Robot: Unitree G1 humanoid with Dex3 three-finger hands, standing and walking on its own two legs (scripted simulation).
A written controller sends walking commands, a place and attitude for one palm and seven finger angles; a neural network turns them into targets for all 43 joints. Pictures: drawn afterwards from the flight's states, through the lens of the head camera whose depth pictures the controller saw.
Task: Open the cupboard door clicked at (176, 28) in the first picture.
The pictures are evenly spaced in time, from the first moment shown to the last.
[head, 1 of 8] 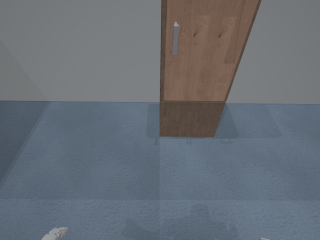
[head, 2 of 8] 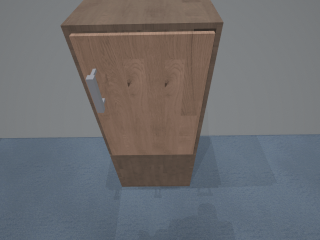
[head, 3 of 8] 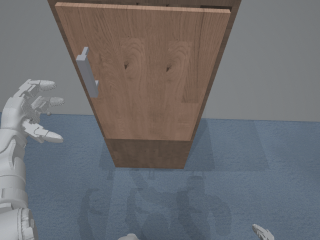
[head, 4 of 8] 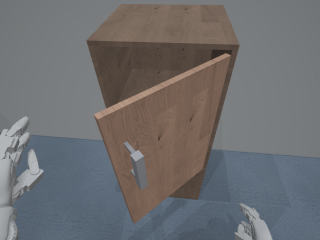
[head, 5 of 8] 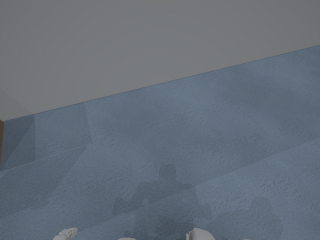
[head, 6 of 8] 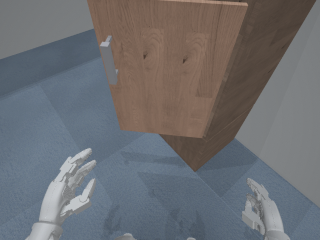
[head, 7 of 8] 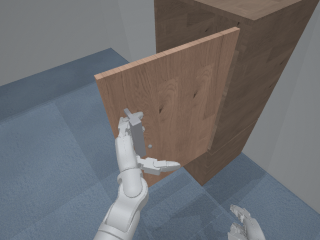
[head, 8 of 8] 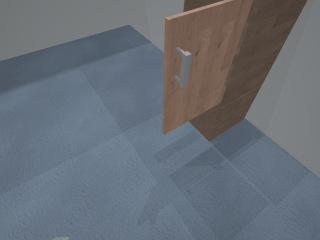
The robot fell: no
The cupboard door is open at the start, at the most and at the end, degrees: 0 91 90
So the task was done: yes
